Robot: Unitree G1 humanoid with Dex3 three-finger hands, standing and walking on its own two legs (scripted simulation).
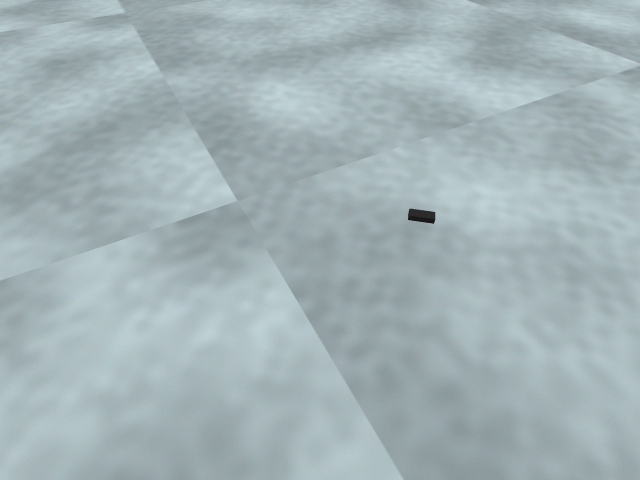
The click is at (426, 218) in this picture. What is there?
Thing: flat box
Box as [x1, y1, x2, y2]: [408, 209, 434, 223]
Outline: 409,209 408,219 433,223 434,212
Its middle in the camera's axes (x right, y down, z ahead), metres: +0.48 -0.10 +1.80
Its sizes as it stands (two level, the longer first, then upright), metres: 0.121 0.050 0.029
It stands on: the floor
